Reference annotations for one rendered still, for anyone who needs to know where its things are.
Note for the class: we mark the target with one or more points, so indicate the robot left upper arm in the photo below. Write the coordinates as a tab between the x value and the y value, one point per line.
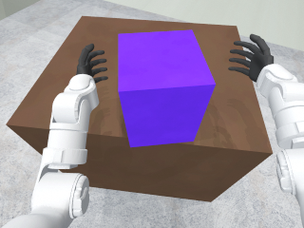
59	198

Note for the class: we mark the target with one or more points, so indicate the left robot hand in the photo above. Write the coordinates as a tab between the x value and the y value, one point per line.
85	64

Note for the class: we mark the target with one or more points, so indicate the carton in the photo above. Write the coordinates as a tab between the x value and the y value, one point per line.
164	85

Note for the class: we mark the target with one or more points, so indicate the right robot forearm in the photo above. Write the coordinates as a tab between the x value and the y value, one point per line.
285	97

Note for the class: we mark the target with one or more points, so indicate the right robot hand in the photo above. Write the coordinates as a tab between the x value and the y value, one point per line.
261	58

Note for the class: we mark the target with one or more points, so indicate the pedestal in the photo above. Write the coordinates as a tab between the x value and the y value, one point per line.
231	141

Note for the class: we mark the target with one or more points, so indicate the left robot forearm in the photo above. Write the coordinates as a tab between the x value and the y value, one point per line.
69	123

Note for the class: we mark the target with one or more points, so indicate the robot right upper arm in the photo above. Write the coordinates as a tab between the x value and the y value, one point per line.
290	174

